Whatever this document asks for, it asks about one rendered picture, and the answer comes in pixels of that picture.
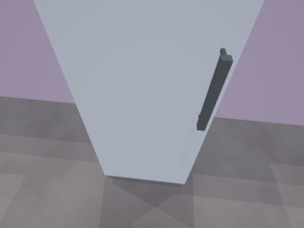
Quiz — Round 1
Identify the fridge door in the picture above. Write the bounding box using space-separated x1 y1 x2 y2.
33 0 263 184

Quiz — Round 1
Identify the handle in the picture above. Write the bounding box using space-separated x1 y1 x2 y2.
197 47 234 131

